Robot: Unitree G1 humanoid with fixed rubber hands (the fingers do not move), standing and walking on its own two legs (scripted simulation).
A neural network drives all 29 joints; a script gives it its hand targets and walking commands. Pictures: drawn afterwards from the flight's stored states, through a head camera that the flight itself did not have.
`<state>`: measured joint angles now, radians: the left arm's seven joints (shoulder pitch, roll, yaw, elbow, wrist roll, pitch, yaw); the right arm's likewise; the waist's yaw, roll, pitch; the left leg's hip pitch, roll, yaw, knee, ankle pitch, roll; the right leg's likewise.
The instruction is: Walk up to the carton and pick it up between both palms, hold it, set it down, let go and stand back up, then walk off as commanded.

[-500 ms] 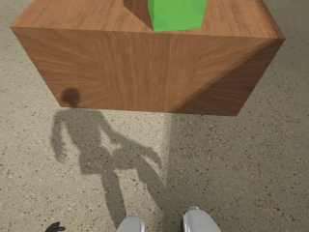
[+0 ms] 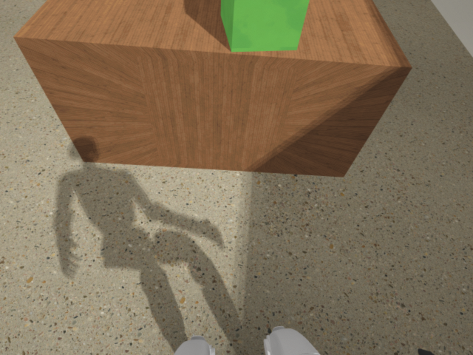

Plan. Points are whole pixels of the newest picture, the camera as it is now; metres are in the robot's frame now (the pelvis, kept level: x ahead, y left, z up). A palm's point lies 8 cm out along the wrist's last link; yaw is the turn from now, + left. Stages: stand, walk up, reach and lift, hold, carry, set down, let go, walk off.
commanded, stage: walk off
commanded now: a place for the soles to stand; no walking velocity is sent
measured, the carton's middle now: out of the picture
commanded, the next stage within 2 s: stand in 1.18 s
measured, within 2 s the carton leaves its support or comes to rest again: neither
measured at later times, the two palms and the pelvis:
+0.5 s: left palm out of the picture +0.08 +0.30 -0.12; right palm out of the picture +0.04 -0.33 -0.09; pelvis +0.00 +0.00 +0.00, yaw -1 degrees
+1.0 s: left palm out of the picture +0.07 +0.28 -0.12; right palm out of the picture +0.08 -0.34 -0.09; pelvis +0.00 -0.02 +0.00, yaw -1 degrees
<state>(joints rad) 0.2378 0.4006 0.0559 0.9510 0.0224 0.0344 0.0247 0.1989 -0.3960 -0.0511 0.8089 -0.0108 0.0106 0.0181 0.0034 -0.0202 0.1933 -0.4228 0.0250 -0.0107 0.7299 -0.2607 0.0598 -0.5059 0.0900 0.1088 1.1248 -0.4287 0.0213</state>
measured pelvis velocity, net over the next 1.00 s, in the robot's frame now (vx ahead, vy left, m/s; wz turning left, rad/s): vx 0.00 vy -0.02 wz -0.02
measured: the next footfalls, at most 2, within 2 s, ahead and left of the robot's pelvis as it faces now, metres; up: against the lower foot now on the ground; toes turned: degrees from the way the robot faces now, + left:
right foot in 0.12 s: +0.10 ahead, -0.16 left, +0.00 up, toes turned +3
left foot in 0.38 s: +0.06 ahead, +0.08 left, +0.00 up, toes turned -1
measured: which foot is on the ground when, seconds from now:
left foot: down 0.00-0.12, up 0.14-0.36, down 0.38-1.00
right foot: up 0.00-0.10, down 0.12-0.40, up 0.42-0.68, down 0.70-1.00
